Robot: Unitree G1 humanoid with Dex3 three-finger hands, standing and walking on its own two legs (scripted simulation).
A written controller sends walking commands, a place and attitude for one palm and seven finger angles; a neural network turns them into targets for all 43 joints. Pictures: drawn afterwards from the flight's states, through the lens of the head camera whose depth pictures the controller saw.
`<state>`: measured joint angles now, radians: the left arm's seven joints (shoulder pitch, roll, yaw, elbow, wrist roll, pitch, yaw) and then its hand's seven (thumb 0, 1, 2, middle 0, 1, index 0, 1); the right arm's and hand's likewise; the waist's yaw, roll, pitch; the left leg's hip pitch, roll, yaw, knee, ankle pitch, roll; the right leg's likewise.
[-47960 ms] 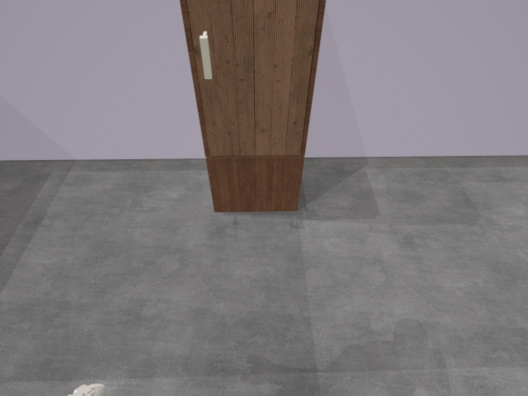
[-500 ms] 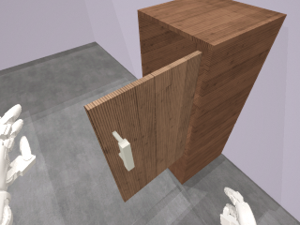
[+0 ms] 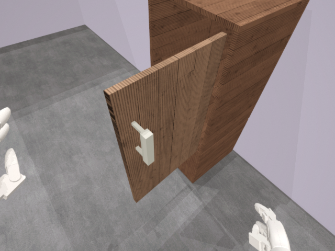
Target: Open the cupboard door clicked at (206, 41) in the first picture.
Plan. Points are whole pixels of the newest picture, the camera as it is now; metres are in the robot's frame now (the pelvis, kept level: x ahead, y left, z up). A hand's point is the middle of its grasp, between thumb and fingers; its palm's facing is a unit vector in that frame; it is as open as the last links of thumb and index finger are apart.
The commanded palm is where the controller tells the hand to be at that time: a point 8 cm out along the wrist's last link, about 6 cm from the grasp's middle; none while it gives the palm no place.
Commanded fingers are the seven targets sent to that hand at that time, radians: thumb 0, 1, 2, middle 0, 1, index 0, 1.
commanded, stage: step back with the hand held close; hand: left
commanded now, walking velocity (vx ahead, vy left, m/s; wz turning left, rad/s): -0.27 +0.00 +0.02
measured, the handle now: (142, 143) +0.36 +0.09 +0.05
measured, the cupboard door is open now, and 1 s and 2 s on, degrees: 94 94 94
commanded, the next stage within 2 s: stop stepping back and stand still in 0.64 s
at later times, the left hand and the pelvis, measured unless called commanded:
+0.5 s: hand out of the picture +0.13 +0.29 +0.17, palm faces +0.45 -0.77 -0.45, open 7.4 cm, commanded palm +0.06 +0.32 +0.18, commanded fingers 0.00 0.90 0.90 -0.20 -0.30 -0.20 -0.30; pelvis -0.07 +0.02 +0.00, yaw +2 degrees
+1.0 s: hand out of the picture +0.05 +0.24 +0.16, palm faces +0.34 -0.82 -0.46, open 7.4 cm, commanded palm -0.02 +0.29 +0.18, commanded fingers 0.00 0.90 0.90 -0.20 -0.30 -0.20 -0.30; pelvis -0.18 -0.01 +0.00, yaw -4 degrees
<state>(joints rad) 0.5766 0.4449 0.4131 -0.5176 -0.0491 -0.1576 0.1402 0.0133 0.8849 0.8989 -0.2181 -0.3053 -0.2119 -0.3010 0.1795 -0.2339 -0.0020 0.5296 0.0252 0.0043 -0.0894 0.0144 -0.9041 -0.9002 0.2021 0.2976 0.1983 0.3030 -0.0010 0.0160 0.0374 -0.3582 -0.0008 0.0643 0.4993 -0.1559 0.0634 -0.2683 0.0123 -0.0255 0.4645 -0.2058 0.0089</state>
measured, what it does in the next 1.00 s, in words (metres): walks backwards: right foot, then left foot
